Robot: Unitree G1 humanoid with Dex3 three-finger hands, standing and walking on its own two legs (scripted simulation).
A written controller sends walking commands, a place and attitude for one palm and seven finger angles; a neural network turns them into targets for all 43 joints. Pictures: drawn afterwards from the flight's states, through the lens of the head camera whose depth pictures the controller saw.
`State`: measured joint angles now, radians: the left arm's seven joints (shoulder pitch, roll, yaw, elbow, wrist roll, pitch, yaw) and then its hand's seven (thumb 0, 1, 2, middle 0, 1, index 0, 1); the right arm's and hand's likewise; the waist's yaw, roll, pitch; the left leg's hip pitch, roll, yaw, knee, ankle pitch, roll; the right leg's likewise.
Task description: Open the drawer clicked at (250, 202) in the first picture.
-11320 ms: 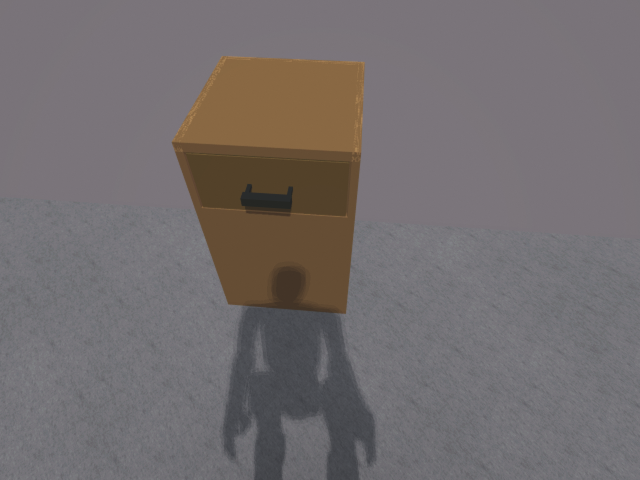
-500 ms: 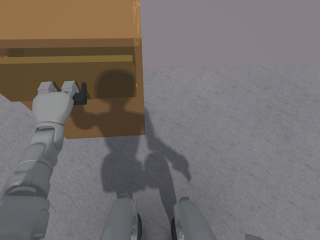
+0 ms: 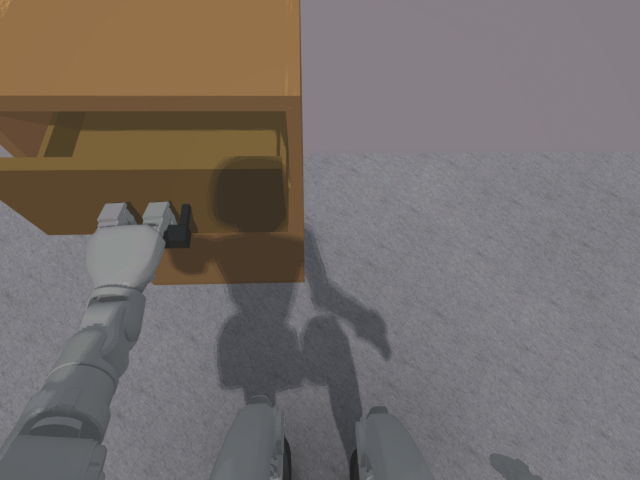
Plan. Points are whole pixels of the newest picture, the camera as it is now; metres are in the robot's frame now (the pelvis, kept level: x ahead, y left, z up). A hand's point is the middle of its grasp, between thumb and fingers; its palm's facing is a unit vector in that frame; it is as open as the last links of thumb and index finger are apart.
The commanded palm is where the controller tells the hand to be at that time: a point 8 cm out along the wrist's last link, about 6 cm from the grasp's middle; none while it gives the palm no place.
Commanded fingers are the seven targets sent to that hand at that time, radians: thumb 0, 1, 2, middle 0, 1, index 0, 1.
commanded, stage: pull the drawer open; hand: left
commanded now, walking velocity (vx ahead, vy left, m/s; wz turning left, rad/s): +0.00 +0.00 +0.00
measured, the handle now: (146, 224) +0.45 +0.26 -0.05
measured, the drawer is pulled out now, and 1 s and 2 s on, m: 0.09 0.20 0.30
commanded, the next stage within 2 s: none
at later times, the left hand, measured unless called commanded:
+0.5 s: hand (139, 302) +0.34 +0.25 -0.07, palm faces -0.05 -0.05 -1.00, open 6.0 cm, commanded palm +0.31 +0.24 -0.02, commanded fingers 0.00 0.90 0.90 -0.40 -1.35 -0.40 -1.35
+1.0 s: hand (132, 345) +0.28 +0.25 -0.07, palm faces -0.05 -0.05 -1.00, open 6.0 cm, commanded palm +0.26 +0.24 -0.02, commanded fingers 0.00 0.90 0.90 -0.40 -1.35 -0.40 -1.35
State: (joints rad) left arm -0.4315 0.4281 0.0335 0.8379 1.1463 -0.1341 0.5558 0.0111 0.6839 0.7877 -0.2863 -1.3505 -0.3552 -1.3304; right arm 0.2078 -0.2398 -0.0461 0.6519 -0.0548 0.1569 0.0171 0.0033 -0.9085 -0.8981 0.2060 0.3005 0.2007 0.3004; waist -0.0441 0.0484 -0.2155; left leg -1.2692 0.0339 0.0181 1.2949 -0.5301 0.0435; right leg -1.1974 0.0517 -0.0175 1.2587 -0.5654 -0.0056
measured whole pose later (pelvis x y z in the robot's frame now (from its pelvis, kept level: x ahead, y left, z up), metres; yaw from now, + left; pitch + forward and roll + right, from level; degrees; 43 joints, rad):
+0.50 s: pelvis +0.00 +0.00 +0.00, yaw +0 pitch +27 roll -3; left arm -0.22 0.38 0.01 0.66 1.15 -0.11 0.59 0.01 0.68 0.80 -0.28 -1.35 -0.36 -1.33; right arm 0.17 -0.24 -0.05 0.63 -0.06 0.15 0.02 0.01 -0.91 -0.90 0.21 0.30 0.20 0.30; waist -0.02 0.05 -0.22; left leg -1.22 0.03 0.02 1.29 -0.53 0.04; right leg -1.15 0.05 -0.02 1.25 -0.57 -0.01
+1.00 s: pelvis +0.00 +0.00 +0.00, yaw +0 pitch +25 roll -3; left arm 0.02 0.36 0.00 0.46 1.15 -0.09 0.61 0.02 0.68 0.80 -0.27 -1.35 -0.37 -1.33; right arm 0.14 -0.23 -0.04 0.59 -0.06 0.14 0.02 0.01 -0.91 -0.90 0.21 0.30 0.20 0.30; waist -0.01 0.05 -0.22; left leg -1.20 0.03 0.02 1.30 -0.55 0.04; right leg -1.13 0.05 -0.02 1.26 -0.58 -0.01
